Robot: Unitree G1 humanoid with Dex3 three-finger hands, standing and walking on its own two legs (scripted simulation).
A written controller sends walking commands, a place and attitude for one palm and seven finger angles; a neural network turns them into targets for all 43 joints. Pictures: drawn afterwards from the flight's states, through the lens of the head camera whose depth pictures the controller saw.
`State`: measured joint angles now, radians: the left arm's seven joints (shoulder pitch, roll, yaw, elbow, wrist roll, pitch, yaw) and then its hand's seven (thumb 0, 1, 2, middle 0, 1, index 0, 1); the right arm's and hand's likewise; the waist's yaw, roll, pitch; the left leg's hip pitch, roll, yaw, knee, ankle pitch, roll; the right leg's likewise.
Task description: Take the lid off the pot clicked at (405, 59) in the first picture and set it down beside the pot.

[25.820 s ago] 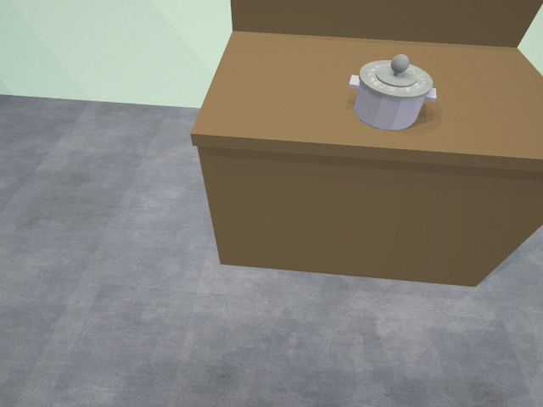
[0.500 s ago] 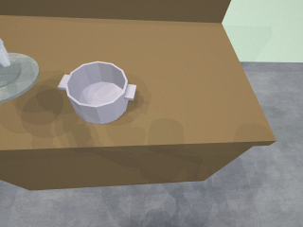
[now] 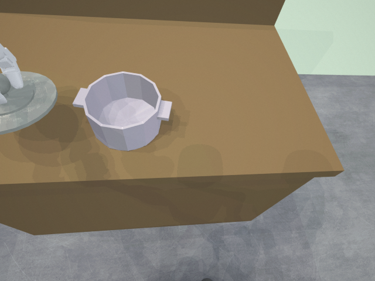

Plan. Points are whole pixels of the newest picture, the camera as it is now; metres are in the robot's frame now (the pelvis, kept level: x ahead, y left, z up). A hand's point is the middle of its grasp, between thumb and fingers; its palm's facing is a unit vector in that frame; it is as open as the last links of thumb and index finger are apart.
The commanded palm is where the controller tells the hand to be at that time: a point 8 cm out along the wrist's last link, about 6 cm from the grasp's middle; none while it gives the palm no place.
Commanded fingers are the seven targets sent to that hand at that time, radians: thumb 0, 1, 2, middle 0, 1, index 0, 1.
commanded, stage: lower the lid onto the table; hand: left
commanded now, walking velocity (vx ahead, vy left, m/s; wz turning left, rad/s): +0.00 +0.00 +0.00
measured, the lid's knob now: out of the picture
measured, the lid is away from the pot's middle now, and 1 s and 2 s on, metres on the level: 0.23 0.23 0.24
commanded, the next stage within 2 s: open the fingers wide in 1.38 s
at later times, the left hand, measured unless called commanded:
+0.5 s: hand out of the picture +0.46 +0.35 +0.10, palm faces -0.47 -0.13 -0.87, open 6.6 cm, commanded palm +0.51 +0.35 +0.16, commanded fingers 0.00 0.87 0.65 -0.96 -1.08 -0.94 -1.06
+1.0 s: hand (7, 107) +0.46 +0.35 +0.07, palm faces -0.49 -0.12 -0.86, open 6.6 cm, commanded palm +0.52 +0.34 +0.12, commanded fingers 0.00 0.87 0.65 -0.96 -1.08 -0.94 -1.06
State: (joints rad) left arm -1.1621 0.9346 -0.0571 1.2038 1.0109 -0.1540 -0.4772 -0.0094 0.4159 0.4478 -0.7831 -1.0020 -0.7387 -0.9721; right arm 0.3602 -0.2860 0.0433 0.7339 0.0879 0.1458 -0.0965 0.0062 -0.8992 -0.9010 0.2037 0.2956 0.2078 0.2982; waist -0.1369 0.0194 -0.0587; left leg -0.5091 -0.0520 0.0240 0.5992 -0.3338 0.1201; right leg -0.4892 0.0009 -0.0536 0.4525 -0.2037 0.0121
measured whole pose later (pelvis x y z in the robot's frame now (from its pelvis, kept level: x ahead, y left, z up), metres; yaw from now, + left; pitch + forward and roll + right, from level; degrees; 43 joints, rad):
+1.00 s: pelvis +0.00 +0.01 -0.01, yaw -1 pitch +17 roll -6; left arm -1.10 0.92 -0.02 1.24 1.04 -0.22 -0.40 -0.01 0.42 0.45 -0.78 -1.00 -0.74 -0.97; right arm 0.39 -0.28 0.04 0.73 0.07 0.15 -0.11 0.01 -0.90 -0.90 0.20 0.30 0.21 0.30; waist -0.16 0.02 -0.08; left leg -0.64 -0.05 0.02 0.71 -0.38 0.13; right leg -0.61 0.01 -0.04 0.55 -0.24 0.00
